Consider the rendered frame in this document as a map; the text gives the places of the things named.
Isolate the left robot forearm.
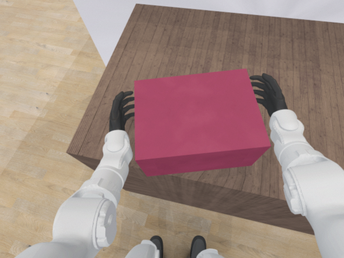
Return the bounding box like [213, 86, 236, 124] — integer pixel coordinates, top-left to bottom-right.
[53, 130, 133, 232]

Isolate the robot left hand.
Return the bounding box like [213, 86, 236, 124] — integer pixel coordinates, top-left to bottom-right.
[109, 91, 134, 132]

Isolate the left robot upper arm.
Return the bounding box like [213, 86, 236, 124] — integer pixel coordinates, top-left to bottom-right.
[15, 197, 117, 258]

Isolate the right robot foot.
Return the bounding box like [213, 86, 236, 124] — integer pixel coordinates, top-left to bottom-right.
[190, 235, 206, 258]

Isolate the carton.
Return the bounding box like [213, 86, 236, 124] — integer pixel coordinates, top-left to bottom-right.
[134, 69, 271, 176]

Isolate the right robot forearm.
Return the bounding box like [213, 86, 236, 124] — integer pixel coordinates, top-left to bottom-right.
[269, 109, 344, 175]

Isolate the robot right hand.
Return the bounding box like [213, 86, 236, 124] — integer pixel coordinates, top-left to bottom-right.
[250, 73, 288, 117]

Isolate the right robot upper arm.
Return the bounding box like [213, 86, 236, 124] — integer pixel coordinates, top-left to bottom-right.
[282, 160, 344, 258]

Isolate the pedestal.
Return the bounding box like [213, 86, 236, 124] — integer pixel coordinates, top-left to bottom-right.
[66, 4, 344, 235]

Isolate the robot left thigh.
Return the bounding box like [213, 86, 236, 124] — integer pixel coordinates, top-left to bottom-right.
[125, 244, 160, 258]

